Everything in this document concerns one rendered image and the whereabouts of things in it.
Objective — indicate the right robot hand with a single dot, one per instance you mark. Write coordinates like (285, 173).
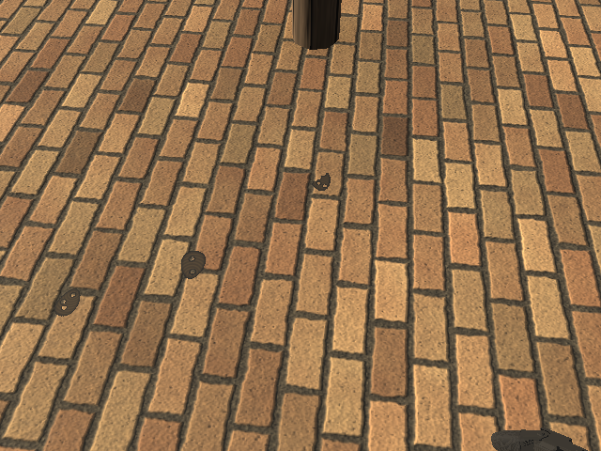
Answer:
(532, 440)

